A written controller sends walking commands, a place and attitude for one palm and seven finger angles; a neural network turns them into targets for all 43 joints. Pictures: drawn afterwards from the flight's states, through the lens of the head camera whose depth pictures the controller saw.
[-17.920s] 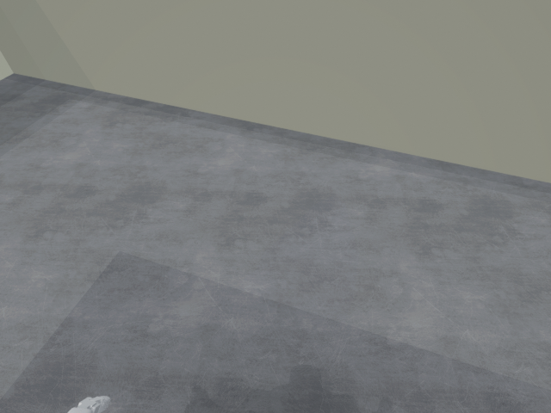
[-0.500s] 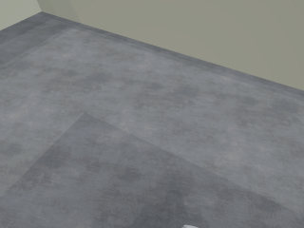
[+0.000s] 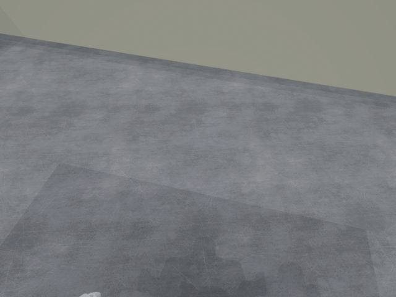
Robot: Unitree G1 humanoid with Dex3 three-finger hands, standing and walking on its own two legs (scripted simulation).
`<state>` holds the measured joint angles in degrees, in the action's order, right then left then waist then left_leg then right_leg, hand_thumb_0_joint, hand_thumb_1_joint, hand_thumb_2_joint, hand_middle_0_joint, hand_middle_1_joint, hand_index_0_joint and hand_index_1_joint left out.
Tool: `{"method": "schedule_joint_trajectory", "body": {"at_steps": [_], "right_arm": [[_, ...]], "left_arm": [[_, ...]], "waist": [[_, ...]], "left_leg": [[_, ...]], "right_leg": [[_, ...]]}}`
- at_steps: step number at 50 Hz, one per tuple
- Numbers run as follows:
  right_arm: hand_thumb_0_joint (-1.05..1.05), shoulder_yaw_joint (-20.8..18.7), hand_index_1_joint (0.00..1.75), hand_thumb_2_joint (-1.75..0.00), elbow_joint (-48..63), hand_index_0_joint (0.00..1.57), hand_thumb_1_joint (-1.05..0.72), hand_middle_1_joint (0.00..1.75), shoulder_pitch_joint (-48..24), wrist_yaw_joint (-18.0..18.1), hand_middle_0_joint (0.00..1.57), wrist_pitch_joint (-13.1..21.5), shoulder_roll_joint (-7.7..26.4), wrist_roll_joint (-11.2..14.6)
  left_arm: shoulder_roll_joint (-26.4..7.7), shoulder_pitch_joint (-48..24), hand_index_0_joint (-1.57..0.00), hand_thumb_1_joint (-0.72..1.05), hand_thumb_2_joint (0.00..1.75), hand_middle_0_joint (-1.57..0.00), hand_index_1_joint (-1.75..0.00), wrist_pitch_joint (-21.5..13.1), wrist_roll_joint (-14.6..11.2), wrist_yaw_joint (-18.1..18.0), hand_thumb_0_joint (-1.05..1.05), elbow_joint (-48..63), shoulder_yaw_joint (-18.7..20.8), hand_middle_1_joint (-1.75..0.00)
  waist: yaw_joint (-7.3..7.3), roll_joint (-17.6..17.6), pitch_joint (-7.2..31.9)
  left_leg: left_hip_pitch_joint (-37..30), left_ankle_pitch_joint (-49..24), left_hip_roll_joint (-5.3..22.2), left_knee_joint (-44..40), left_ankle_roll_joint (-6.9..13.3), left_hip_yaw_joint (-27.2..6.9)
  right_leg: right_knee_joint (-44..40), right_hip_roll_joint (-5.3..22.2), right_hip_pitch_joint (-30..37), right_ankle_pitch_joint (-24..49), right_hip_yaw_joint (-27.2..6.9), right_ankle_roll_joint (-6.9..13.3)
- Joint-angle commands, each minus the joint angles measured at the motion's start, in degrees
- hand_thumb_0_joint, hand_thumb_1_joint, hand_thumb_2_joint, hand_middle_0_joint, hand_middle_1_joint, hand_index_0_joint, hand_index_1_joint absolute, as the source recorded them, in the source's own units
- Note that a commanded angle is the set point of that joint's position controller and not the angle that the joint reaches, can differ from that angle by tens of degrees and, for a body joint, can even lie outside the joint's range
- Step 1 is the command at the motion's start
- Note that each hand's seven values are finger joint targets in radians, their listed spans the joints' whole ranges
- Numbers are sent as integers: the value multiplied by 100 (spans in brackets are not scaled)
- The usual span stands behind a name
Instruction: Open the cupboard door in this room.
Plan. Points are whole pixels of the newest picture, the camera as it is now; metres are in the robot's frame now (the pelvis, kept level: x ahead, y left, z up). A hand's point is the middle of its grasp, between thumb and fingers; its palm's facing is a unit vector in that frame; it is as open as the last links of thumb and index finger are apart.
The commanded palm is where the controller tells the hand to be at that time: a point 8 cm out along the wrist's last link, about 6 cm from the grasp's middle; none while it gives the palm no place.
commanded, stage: turn or walk to find it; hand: left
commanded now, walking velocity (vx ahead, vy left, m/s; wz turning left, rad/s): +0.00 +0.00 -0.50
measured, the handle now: out of the picture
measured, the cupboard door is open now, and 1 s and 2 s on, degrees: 0 0 0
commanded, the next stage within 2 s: none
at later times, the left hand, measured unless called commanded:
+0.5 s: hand (141, 292) +0.15 +0.14 -0.15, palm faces -0.26 -0.93 -0.28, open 7.4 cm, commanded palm none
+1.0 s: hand (130, 284) +0.16 +0.17 -0.17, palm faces -0.44 -0.87 -0.22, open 7.4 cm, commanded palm none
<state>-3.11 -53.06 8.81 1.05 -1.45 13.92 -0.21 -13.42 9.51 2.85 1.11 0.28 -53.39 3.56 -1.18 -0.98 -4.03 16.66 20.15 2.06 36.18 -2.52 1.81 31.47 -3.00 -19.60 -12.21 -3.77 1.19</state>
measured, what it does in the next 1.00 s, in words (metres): steps on the spot, turning right: left foot, then right foot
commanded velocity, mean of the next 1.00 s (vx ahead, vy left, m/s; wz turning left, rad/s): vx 0.00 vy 0.00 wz -0.50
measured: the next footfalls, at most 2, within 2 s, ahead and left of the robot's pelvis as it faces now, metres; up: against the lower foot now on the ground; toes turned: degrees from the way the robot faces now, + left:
left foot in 0.02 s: +0.04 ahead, +0.13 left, +0.00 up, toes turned +2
right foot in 0.40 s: +0.00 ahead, -0.14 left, +0.00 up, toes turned -19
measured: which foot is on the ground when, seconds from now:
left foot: up 0.00-0.00, down 0.02-0.40, up 0.42-0.82, down 0.84-1.00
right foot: down 0.00-0.02, up 0.04-0.38, down 0.40-0.84, up 0.86-1.00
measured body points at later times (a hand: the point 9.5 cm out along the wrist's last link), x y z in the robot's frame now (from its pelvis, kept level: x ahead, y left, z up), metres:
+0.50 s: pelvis -0.02 -0.03 -0.01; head +0.02 -0.07 +0.44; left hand +0.16 +0.19 -0.13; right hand -0.06 -0.28 -0.17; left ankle -0.01 +0.12 -0.67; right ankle -0.04 -0.12 -0.73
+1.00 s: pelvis +0.00 +0.01 +0.01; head +0.05 +0.01 +0.45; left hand +0.19 +0.21 -0.15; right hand -0.04 -0.25 -0.12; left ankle +0.03 +0.11 -0.73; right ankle -0.09 -0.10 -0.64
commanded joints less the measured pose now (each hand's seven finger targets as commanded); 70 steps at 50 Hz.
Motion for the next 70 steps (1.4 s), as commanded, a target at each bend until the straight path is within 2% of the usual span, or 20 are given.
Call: {"method": "schedule_joint_trajectory", "body": {"at_steps": [1,2,6,14,18,20,23,26,36,39,40,42,46,49,57,61,62,63,64,70], "right_arm": [[0,-223,30,-90,353,20,-90,30,657,106,20,202,1294,-99],[0,-230,30,-90,378,20,-90,30,538,121,20,190,1314,-115],[0,-140,30,-90,469,20,-90,30,78,112,20,231,791,-143],[0,-304,30,-90,108,20,-90,30,793,37,20,175,913,-142],[0,-350,30,-90,116,20,-90,30,619,1,20,142,960,-96],[0,-149,30,-90,509,20,-90,30,301,-43,20,102,268,-54],[0,-159,30,-90,447,20,-90,30,1,73,20,-56,472,-65],[0,-163,30,-90,237,20,-90,30,271,6,20,-68,444,-107],[0,-103,30,-90,477,20,-90,30,-92,43,20,41,403,-31],[0,-91,30,-90,328,20,-90,30,506,90,20,115,377,5],[0,-104,30,-90,267,20,-90,30,718,110,20,177,502,6],[0,-237,30,-90,420,20,-90,30,670,101,20,188,1316,-83],[0,-126,30,-90,564,20,-90,30,8,119,20,223,801,-138],[0,-159,30,-90,445,20,-90,30,344,115,20,253,724,-102],[0,-318,30,-90,115,20,-90,30,814,30,20,186,884,-130],[0,-347,30,-90,113,20,-90,30,631,-6,20,164,919,-98],[0,-308,30,-90,173,20,-90,30,665,-40,20,158,756,-44],[0,-150,30,-90,486,20,-90,30,408,-56,20,135,267,-40],[0,-139,30,-90,581,20,-90,30,156,48,20,12,413,-15],[0,-153,30,-90,211,20,-90,30,413,0,20,-68,425,-104]], "left_arm": [[-519,-86,-20,90,90,-20,-30,-37,-66,37,0,648,172,-30],[-674,-261,-20,90,90,-20,-30,6,12,32,0,649,205,-30],[-554,-123,-20,90,90,-20,-30,13,21,153,0,487,243,-30],[-281,-632,-20,90,90,-20,-30,-26,-14,161,0,632,110,-30],[-503,130,-20,90,90,-20,-30,-168,-4,122,0,372,162,-30],[-1539,882,-20,90,90,-20,-30,-269,9,-34,0,138,346,-30],[-1203,303,-20,90,90,-20,-30,-170,-29,-140,0,320,328,-30],[-963,-206,-20,90,90,-20,-30,-179,-6,-115,0,490,235,-30],[-1136,119,-20,90,90,-20,-30,-164,38,-69,0,374,306,-30],[-1107,-191,-20,90,90,-20,-30,-120,1,-76,0,413,304,-30],[-977,-202,-20,90,90,-20,-30,-96,-46,-69,0,450,270,-30],[-503,15,-20,90,90,-20,-30,-69,-46,13,0,603,181,-30],[-633,19,-20,90,90,-20,-30,-19,37,117,0,402,284,-30],[-463,-20,-20,90,90,-20,-30,-16,-1,148,0,399,220,-30],[-283,-592,-20,90,90,-20,-30,-48,-1,157,0,573,104,-30],[-473,50,-20,90,90,-20,-30,-170,2,115,0,384,152,-30],[-894,594,-20,90,90,-20,-30,-242,33,57,0,229,221,-30],[-1536,947,-20,90,90,-20,-30,-284,43,-43,0,124,352,-30],[-1496,1086,-20,90,90,-20,-30,-239,-77,-113,0,82,356,-30],[-953,-209,-20,90,90,-20,-30,-203,-14,-119,0,491,211,-30]], "waist": [[259,1965,541],[344,1863,467],[38,828,327],[425,1294,412],[40,876,766],[-335,-1702,872],[-180,-1233,468],[99,-730,515],[-50,-735,623],[262,-644,809],[361,-344,875],[277,1985,660],[26,827,285],[148,896,498],[449,1280,495],[53,977,701],[-211,55,1055],[-379,-1762,1009],[-470,-1343,1039],[115,-669,544]], "left_leg": [[-1447,-556,2195,-2372,847,-2191],[-920,-973,2548,-2350,1136,-2261],[-763,-2268,1572,-1793,982,-537],[-1230,-3435,1752,-1262,1006,76],[-774,-2933,1527,-88,461,575],[1826,1626,444,2192,-168,793],[1878,1032,490,3232,-93,-309],[1362,323,431,2887,-184,-91],[749,506,97,1056,-119,-49],[-327,-223,0,-488,-51,28],[-1108,-679,140,-1263,12,-69],[-1459,-1518,2392,-2158,883,-2080],[-754,-2285,1690,-1827,954,-773],[-1352,-3423,1537,-1529,972,-168],[-1498,-3875,1778,-1166,970,340],[-891,-3384,1660,-202,494,698],[6,-2354,1432,810,153,965],[1732,1471,518,2191,-173,1039],[1603,1749,487,2780,-121,153],[1285,280,443,2853,-205,-63]], "right_leg": [[1617,-78,-1602,-1813,9,-196],[2694,175,-1548,-2071,-52,-325],[3654,393,-1370,-1290,261,-473],[1652,492,-598,-1490,898,-457],[-606,394,952,106,1051,-260],[-889,2592,2530,3794,-1608,679],[-1206,2208,1366,1984,-1458,1050],[-1145,1692,950,1581,-813,773],[-1043,1577,914,1553,-1555,968],[-576,1343,521,1670,-1570,661],[-218,1043,-21,1305,-1381,413],[1990,-46,-1480,-2125,123,-250],[3863,360,-1445,-1348,105,-450],[3639,467,-1507,-1166,349,-558],[1654,518,-712,-1435,913,-466],[-351,396,792,-19,1076,-230],[-828,1052,2050,1225,316,17],[-880,2552,2734,3577,-1670,678],[-900,2769,2085,4016,-1635,1093],[-1159,1656,928,1664,-770,773]]}}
